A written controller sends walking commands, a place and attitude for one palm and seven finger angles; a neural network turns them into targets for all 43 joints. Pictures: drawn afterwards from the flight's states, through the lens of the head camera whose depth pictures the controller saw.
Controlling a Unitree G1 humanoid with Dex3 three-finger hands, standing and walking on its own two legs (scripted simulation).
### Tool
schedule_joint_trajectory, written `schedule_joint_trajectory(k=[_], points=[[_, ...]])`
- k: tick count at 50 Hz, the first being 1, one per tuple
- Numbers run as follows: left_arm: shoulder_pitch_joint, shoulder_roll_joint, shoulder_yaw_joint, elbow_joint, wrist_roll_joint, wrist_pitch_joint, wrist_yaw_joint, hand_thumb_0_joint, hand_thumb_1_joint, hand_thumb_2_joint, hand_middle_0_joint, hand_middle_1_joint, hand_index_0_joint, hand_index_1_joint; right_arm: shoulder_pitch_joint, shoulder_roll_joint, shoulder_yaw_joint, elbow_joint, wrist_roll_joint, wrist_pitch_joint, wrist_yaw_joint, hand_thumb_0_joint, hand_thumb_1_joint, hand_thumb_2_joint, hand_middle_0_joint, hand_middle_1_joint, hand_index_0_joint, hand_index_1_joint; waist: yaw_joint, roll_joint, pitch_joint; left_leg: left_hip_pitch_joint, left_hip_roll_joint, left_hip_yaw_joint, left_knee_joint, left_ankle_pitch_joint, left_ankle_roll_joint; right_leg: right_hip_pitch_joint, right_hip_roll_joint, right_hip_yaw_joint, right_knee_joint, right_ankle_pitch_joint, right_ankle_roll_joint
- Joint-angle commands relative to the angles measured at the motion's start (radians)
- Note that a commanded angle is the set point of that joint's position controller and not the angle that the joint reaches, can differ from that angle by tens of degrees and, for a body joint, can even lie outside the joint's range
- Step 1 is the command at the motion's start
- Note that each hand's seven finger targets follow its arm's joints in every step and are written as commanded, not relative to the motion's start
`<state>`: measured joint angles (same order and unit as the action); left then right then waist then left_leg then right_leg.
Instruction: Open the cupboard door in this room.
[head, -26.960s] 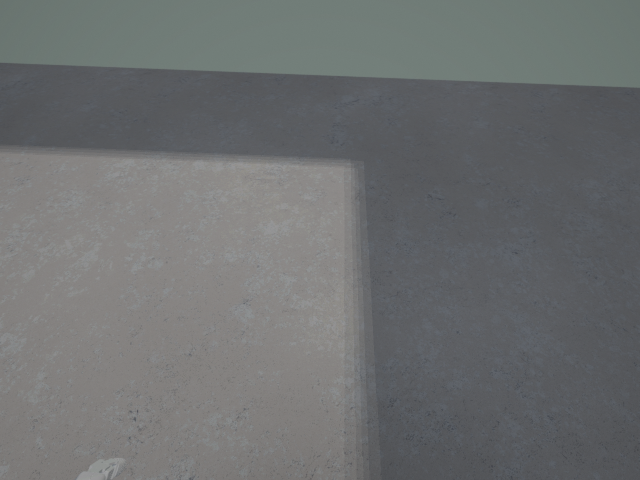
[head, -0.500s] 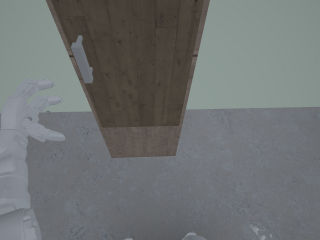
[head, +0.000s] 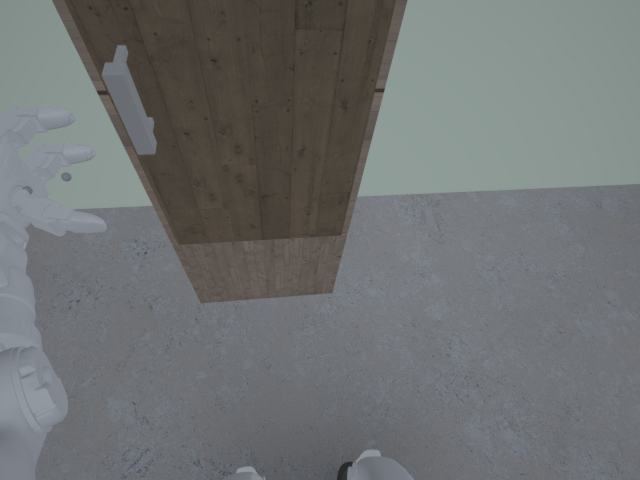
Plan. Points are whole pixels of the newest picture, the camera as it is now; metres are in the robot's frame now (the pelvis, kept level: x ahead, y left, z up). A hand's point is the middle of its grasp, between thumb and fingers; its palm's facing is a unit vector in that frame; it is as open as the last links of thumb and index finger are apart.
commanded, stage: move the hooked fingers beside the handle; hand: left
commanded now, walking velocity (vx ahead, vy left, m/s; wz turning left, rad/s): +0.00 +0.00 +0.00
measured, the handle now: (134, 102) +0.58 +0.24 +0.09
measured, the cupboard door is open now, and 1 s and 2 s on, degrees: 0 0 0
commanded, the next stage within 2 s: none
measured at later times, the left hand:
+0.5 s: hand (70, 134) +0.51 +0.30 +0.10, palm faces +0.08 -1.00 +0.00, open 14.0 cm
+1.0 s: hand (77, 128) +0.53 +0.30 +0.09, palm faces +0.09 -1.00 +0.00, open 14.0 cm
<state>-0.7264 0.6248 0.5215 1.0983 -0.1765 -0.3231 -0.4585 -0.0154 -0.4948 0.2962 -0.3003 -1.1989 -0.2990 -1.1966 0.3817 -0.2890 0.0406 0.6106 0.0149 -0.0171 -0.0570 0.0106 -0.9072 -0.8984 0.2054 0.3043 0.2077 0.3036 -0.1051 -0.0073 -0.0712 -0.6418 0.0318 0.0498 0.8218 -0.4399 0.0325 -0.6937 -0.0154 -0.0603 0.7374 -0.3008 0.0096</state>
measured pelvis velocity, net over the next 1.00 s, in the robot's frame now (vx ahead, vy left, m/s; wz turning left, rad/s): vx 0.01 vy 0.01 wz -0.03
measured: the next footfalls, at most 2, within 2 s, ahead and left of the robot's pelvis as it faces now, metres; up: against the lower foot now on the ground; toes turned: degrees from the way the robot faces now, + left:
none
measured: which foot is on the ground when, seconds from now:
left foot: down 0.00-1.00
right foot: down 0.00-1.00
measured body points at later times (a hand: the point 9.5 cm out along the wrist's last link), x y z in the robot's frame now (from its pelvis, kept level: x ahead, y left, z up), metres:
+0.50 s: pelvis +0.00 +0.01 -0.01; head +0.14 +0.04 +0.41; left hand +0.50 +0.35 +0.10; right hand -0.02 -0.27 -0.10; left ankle -0.03 +0.09 -0.70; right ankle +0.03 -0.13 -0.70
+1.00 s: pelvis +0.01 +0.01 -0.01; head +0.16 +0.04 +0.42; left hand +0.52 +0.35 +0.10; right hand -0.02 -0.25 -0.10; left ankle -0.03 +0.09 -0.70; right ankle +0.03 -0.13 -0.70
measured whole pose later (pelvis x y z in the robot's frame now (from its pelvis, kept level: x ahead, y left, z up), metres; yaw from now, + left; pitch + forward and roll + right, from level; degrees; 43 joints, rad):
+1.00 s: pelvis +0.01 +0.01 -0.01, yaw -2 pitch +22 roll -5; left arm -0.93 0.81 0.60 1.21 -0.07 -0.28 -0.45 -0.02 -0.49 0.30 -0.30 -1.20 -0.30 -1.20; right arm 0.46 -0.28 0.06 0.57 -0.02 0.13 0.00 0.01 -0.91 -0.90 0.21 0.30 0.21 0.30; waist -0.20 0.01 -0.08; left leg -0.80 0.06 0.03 0.90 -0.49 0.04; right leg -0.82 0.02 -0.07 0.75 -0.31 0.02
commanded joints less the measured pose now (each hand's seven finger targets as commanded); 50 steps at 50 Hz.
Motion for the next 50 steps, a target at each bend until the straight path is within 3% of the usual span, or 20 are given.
schedule_joint_trajectory(k=[1, 4, 6, 9, 14, 17, 23, 27, 28, 31, 32, 33, 34, 37, 38, 40, 43, 46, 48, 50], points=[[-0.427, 0.36, 0.041, -0.172, 0.009, -0.065, 0.003, 0.0, -0.5, 0.3, -0.3, -1.2, -0.3, -1.2, 0.129, -0.181, -0.065, -0.069, -0.001, 0.003, -0.014, 0.0, -0.9, -0.9, 0.2, 0.3, 0.2, 0.3, 0.001, 0.146, -0.395, 0.174, -0.008, -0.079, -0.092, 0.484, -0.02, 0.221, 0.044, 0.024, -0.02, 0.303, -0.029], [-0.472, 0.35, 0.027, -0.17, 0.009, -0.079, 0.0, 0.0, -0.5, 0.3, -0.3, -1.2, -0.3, -1.2, 0.143, -0.181, -0.067, -0.058, -0.004, 0.02, -0.011, 0.0, -0.9, -0.9, 0.2, 0.3, 0.2, 0.3, -0.017, 0.174, -0.415, 0.231, 0.003, -0.091, -0.074, 0.555, -0.032, 0.168, 0.05, 0.018, -0.018, 0.299, -0.027], [-0.506, 0.358, 0.026, -0.125, 0.007, -0.071, -0.003, 0.0, -0.5, 0.3, -0.3, -1.2, -0.3, -1.2, 0.149, -0.187, -0.065, -0.049, -0.005, 0.028, -0.012, 0.0, -0.9, -0.9, 0.2, 0.3, 0.2, 0.3, -0.035, 0.136, -0.39, 0.189, 0.002, -0.09, -0.071, 0.501, -0.024, 0.164, 0.05, 0.019, -0.022, 0.285, -0.025], [-0.539, 0.417, 0.046, -0.095, 0.025, -0.062, -0.008, 0.0, -0.5, 0.3, -0.3, -1.2, -0.3, -1.2, 0.162, -0.193, -0.06, -0.048, -0.008, 0.042, -0.015, 0.0, -0.9, -0.9, 0.2, 0.3, 0.2, 0.3, -0.034, 0.18, -0.407, 0.18, 0.0, -0.093, -0.065, 0.502, -0.026, 0.159, 0.049, 0.022, -0.014, 0.284, -0.027], [-0.586, 0.414, 0.029, -0.086, 0.037, -0.065, -0.008, 0.0, -0.5, 0.3, -0.3, -1.2, -0.3, -1.2, 0.188, -0.192, -0.058, -0.043, -0.015, 0.063, -0.007, 0.0, -0.9, -0.9, 0.2, 0.3, 0.2, 0.3, -0.05, 0.215, -0.443, 0.218, 0.009, -0.103, -0.042, 0.573, -0.036, 0.116, 0.055, 0.015, -0.004, 0.294, -0.027], [-0.623, 0.453, 0.037, -0.007, 0.043, -0.047, -0.008, 0.0, -0.5, 0.3, -0.3, -1.2, -0.3, -1.2, 0.195, -0.203, -0.049, -0.045, -0.014, 0.074, -0.013, 0.0, -0.9, -0.9, 0.2, 0.3, 0.2, 0.3, -0.074, 0.143, -0.378, 0.115, 0.004, -0.099, -0.046, 0.459, -0.016, 0.131, 0.055, 0.02, -0.009, 0.274, -0.027], [-0.696, 0.589, 0.084, 0.0, 0.088, -0.046, -0.01, 0.0, -0.5, 0.3, -0.3, -1.2, -0.3, -1.2, 0.231, -0.213, -0.041, -0.055, -0.023, 0.092, -0.012, 0.0, -0.9, -0.9, 0.2, 0.3, 0.2, 0.3, -0.082, 0.222, -0.459, 0.11, 0.006, -0.101, -0.017, 0.49, -0.019, 0.128, 0.056, 0.024, 0.013, 0.291, -0.028], [-0.749, 0.57, 0.052, 0.045, 0.09, -0.029, -0.025, 0.0, -0.5, 0.3, -0.3, -1.2, -0.3, -1.2, 0.251, -0.217, -0.034, -0.051, -0.024, 0.106, -0.01, 0.0, -0.9, -0.9, 0.2, 0.3, 0.2, 0.3, -0.116, 0.244, -0.439, 0.118, 0.012, -0.11, -0.001, 0.506, -0.018, 0.068, 0.061, 0.017, 0.013, 0.279, -0.028], [-0.768, 0.625, 0.081, 0.026, 0.097, -0.027, -0.026, 0.0, -0.5, 0.3, -0.3, -1.2, -0.3, -1.2, 0.263, -0.223, -0.036, -0.046, -0.026, 0.111, -0.011, 0.0, -0.9, -0.9, 0.2, 0.3, 0.2, 0.3, -0.113, 0.239, -0.482, 0.13, 0.015, -0.117, 0.005, 0.54, -0.019, 0.084, 0.062, 0.016, 0.018, 0.298, -0.025], [-0.71, 0.621, 0.076, 0.052, 0.108, -0.006, -0.035, 0.0, -0.5, 0.3, -0.3, -1.2, -0.3, -1.2, 0.275, -0.219, -0.033, -0.057, -0.028, 0.12, -0.004, 0.0, -0.9, -0.9, 0.2, 0.3, 0.2, 0.3, -0.105, 0.232, -0.488, 0.106, 0.015, -0.112, 0.014, 0.562, -0.018, 0.097, 0.063, 0.013, 0.023, 0.324, -0.024], [-0.68, 0.593, 0.062, 0.056, 0.107, -0.003, -0.041, 0.0, -0.5, 0.3, -0.3, -1.2, -0.3, -1.2, 0.279, -0.215, -0.033, -0.063, -0.028, 0.124, 0.0, 0.0, -0.9, -0.9, 0.2, 0.3, 0.2, 0.3, -0.094, 0.288, -0.486, 0.139, 0.016, -0.113, 0.014, 0.601, -0.024, 0.07, 0.065, 0.01, 0.026, 0.324, -0.031], [-0.684, 0.614, 0.08, 0.016, 0.106, -0.005, -0.04, 0.0, -0.5, 0.3, -0.3, -1.2, -0.3, -1.2, 0.286, -0.219, -0.036, -0.061, -0.031, 0.129, 0.002, 0.0, -0.9, -0.9, 0.2, 0.3, 0.2, 0.3, -0.09, 0.281, -0.511, 0.173, 0.024, -0.124, 0.016, 0.657, -0.033, 0.064, 0.066, 0.002, 0.029, 0.332, -0.028], [-0.672, 0.58, 0.066, -0.004, 0.099, -0.004, -0.041, 0.0, -0.5, 0.3, -0.3, -1.2, -0.3, -1.2, 0.292, -0.216, -0.043, -0.063, -0.031, 0.135, 0.007, 0.0, -0.9, -0.9, 0.2, 0.3, 0.2, 0.3, -0.093, 0.289, -0.531, 0.209, 0.028, -0.124, 0.02, 0.692, -0.035, 0.047, 0.07, 0.0, 0.026, 0.335, -0.026], [-0.638, 0.572, 0.097, -0.061, 0.075, -0.011, -0.036, 0.0, -0.5, 0.3, -0.3, -1.2, -0.3, -1.2, 0.3, -0.217, -0.053, -0.07, -0.035, 0.143, 0.019, 0.0, -0.9, -0.9, 0.2, 0.3, 0.2, 0.3, -0.076, 0.301, -0.56, 0.26, 0.036, -0.136, 0.024, 0.776, -0.046, 0.043, 0.077, -0.009, 0.028, 0.352, -0.032], [-0.64, 0.562, 0.096, -0.078, 0.072, -0.01, -0.033, 0.0, -0.5, 0.3, -0.3, -1.2, -0.3, -1.2, 0.299, -0.215, -0.055, -0.066, -0.035, 0.146, 0.024, 0.0, -0.9, -0.9, 0.2, 0.3, 0.2, 0.3, -0.076, 0.316, -0.56, 0.278, 0.039, -0.132, 0.026, 0.793, -0.047, 0.032, 0.078, -0.008, 0.023, 0.355, -0.029], [-0.608, 0.531, 0.09, -0.066, 0.066, -0.005, -0.022, 0.0, -0.5, 0.3, -0.3, -1.2, -0.3, -1.2, 0.296, -0.211, -0.059, -0.068, -0.035, 0.149, 0.03, 0.0, -0.9, -0.9, 0.2, 0.3, 0.2, 0.3, -0.077, 0.264, -0.519, 0.242, 0.035, -0.123, 0.021, 0.736, -0.037, 0.045, 0.082, -0.006, 0.011, 0.341, -0.026], [-0.614, 0.589, 0.13, -0.126, 0.078, -0.015, 0.0, 0.0, -0.5, 0.3, -0.3, -1.2, -0.3, -1.2, 0.293, -0.212, -0.062, -0.072, -0.036, 0.148, 0.033, 0.0, -0.9, -0.9, 0.2, 0.3, 0.2, 0.3, -0.061, 0.293, -0.542, 0.241, 0.03, -0.119, 0.014, 0.742, -0.034, 0.088, 0.079, 0.0, 0.017, 0.373, -0.031], [-0.6, 0.535, 0.095, -0.109, 0.08, -0.018, 0.012, 0.0, -0.5, 0.3, -0.3, -1.2, -0.3, -1.2, 0.279, -0.201, -0.057, -0.074, -0.032, 0.147, 0.038, 0.0, -0.9, -0.9, 0.2, 0.3, 0.2, 0.3, -0.069, 0.272, -0.482, 0.217, 0.027, -0.11, 0.006, 0.7, -0.029, 0.088, 0.08, 0.0, 0.006, 0.361, -0.027], [-0.605, 0.564, 0.12, -0.132, 0.079, -0.03, 0.014, 0.0, -0.5, 0.3, -0.3, -1.2, -0.3, -1.2, 0.279, -0.204, -0.062, -0.074, -0.033, 0.146, 0.034, 0.0, -0.9, -0.9, 0.2, 0.3, 0.2, 0.3, -0.062, 0.29, -0.516, 0.24, 0.027, -0.114, 0.008, 0.736, -0.033, 0.107, 0.079, 0.002, 0.014, 0.384, -0.031], [-0.577, 0.522, 0.097, -0.119, 0.073, -0.032, 0.011, 0.0, -0.5, 0.3, -0.3, -1.2, -0.3, -1.2, 0.269, -0.197, -0.062, -0.075, -0.03, 0.142, 0.035, 0.0, -0.9, -0.9, 0.2, 0.3, 0.2, 0.3, -0.064, 0.27, -0.493, 0.242, 0.026, -0.112, 0.006, 0.731, -0.033, 0.104, 0.079, 0.002, 0.007, 0.382, -0.028]])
